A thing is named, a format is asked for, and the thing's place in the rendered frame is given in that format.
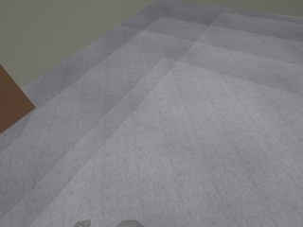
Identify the cupboard door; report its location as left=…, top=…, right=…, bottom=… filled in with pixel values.
left=0, top=68, right=12, bottom=89

